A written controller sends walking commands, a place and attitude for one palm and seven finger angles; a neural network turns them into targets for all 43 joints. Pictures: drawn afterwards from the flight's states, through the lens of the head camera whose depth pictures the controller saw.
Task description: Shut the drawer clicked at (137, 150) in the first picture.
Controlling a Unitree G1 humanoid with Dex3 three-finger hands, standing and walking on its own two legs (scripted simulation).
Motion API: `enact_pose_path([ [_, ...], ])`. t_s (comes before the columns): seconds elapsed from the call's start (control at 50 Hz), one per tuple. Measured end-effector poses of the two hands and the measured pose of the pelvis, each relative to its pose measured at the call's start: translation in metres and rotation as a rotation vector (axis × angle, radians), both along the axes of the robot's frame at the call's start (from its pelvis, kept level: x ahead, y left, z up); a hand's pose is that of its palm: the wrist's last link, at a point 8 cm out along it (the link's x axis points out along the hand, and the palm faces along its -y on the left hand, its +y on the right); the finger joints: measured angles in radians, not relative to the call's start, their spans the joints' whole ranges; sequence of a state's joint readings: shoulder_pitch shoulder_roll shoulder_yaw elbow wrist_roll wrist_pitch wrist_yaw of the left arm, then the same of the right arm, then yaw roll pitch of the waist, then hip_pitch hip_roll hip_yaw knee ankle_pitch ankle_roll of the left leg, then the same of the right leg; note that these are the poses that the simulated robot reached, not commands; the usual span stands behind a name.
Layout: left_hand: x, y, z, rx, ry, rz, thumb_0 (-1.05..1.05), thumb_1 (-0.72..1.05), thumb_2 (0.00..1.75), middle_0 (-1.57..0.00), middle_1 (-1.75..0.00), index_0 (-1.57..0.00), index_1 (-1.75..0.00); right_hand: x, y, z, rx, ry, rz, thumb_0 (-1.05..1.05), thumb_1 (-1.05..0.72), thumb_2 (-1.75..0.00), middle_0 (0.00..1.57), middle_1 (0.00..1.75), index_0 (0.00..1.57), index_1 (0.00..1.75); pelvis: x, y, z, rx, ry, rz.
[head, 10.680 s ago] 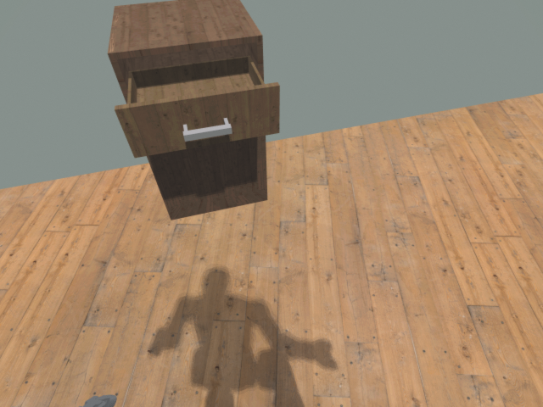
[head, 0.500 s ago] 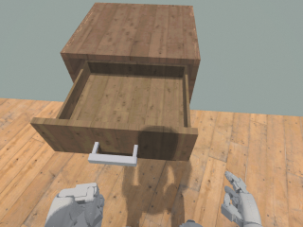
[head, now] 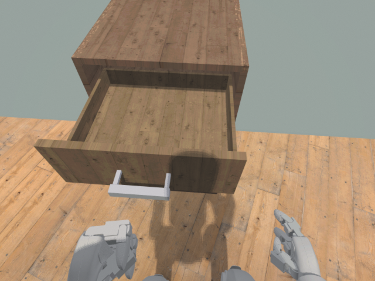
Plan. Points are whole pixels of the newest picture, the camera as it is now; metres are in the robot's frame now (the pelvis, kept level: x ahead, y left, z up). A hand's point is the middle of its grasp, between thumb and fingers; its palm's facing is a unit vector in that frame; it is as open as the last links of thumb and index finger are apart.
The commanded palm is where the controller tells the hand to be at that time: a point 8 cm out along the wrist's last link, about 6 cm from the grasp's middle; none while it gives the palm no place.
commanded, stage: bring the fist close to the handle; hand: left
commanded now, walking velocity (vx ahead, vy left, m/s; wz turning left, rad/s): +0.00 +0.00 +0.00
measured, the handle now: (141, 184) +0.32 +0.13 +0.01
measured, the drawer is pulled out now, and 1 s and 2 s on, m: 0.29 0.29 0.23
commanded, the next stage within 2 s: push the drawer shut in 1.16 s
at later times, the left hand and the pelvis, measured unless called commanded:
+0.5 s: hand (152, 234) +0.21 +0.08 +0.03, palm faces -0.04 -1.00 -0.02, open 3.3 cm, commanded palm +0.19 +0.14 +0.04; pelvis -0.01 -0.01 -0.02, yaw +0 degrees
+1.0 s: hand (154, 230) +0.22 +0.08 +0.02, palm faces -0.04 -1.00 -0.01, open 3.3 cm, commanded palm +0.20 +0.14 +0.01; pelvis -0.01 -0.01 -0.03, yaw +0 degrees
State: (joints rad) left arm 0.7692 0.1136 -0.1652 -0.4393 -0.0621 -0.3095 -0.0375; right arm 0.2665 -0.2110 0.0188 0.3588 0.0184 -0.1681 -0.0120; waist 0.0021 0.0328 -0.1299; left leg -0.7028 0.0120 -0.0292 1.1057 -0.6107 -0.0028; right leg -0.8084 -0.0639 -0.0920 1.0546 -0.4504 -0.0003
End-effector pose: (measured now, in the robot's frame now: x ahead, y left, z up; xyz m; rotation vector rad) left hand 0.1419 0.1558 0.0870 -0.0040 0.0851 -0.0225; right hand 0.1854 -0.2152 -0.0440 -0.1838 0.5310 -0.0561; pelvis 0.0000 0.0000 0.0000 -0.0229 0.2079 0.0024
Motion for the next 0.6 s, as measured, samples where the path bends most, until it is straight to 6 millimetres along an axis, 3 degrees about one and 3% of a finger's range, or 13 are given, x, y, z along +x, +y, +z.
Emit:
enact_pose_path([
  [0.28, 0.023, -0.014, -0.025, 0.005, -0.007, -0.023, 0.01, 0.9, 0.9, -1.4, -1.6, -1.4, -1.6, -0.014, -0.009, -0.019, -0.013, 0.063, -0.012, 0.01, -0.9, -0.9, 0.2, 0.3, 0.2, 0.3, -0.004, -0.003, -0.01, 0.007, 0.042, -0.006],
  [0.6, 0.056, -0.02, -0.059, 0.013, -0.014, -0.026, 0.01, 0.9, 0.9, -1.4, -1.6, -1.4, -1.6, -0.017, -0.016, -0.046, -0.025, 0.134, -0.005, 0.01, -0.91, -0.9, 0.2, 0.3, 0.2, 0.3, -0.006, -0.008, -0.024, 0.013, 0.107, -0.007],
])
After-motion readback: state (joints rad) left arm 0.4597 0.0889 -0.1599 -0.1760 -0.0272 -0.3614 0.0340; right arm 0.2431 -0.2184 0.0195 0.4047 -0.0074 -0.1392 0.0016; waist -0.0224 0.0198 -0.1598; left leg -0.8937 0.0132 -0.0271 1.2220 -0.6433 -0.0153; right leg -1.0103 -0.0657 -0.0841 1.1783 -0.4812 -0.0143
